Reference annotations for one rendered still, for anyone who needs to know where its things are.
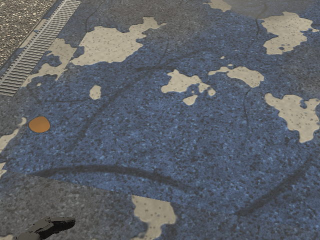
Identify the robot left hand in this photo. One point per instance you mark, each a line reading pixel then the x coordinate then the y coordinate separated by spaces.
pixel 47 226

